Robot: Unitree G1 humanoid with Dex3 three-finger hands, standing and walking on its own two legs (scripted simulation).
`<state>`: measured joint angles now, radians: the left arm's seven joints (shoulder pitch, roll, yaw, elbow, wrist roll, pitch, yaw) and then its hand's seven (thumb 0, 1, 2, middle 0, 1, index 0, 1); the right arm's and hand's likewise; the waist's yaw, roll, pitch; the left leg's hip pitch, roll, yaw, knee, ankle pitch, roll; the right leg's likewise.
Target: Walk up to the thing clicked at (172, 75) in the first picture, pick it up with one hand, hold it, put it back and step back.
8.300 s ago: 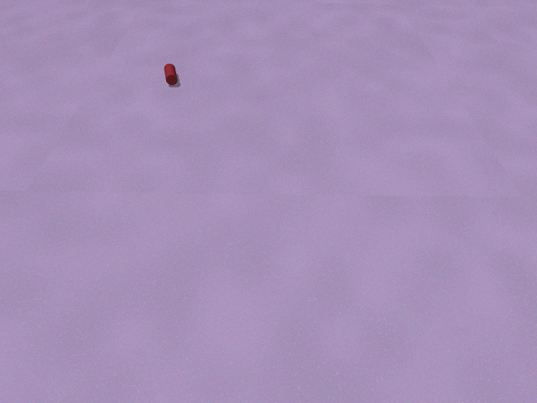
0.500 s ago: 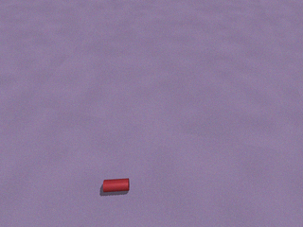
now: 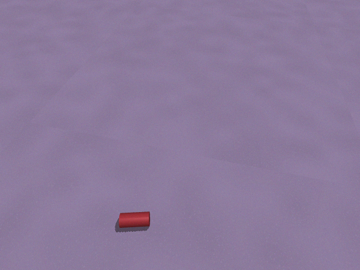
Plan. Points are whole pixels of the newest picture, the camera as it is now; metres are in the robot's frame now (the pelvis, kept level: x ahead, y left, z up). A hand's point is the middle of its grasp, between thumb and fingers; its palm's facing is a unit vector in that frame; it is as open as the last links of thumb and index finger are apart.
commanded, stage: stand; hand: left
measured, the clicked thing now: (134, 219) +0.49 +0.23 -0.75
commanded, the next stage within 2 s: none
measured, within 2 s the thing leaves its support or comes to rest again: neither
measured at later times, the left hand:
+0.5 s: hand out of the picture +0.08 +0.26 -0.16, palm faces -0.03 -0.94 -0.35, open 7.4 cm
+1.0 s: hand out of the picture +0.09 +0.25 -0.15, palm faces -0.02 -0.94 -0.35, open 7.4 cm
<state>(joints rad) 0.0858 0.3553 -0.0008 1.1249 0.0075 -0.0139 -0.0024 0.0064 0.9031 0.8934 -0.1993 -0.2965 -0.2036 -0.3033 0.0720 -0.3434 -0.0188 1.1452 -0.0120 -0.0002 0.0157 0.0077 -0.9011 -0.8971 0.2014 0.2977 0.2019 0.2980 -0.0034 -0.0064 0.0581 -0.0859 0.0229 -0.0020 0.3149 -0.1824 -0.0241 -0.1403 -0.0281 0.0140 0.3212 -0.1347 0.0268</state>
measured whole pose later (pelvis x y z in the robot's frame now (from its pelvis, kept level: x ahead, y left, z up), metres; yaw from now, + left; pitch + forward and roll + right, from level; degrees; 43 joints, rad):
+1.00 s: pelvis +0.02 +0.00 +0.00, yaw +1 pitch -2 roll +0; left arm 0.10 0.36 -0.01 1.12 0.01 -0.01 0.00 0.01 0.90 0.89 -0.20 -0.30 -0.20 -0.30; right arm 0.09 -0.35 -0.01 1.14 -0.01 0.00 0.01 0.01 -0.90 -0.90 0.20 0.30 0.20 0.30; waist 0.00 0.00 0.06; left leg -0.08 0.03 -0.01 0.30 -0.20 -0.03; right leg -0.13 -0.02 0.00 0.32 -0.16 0.02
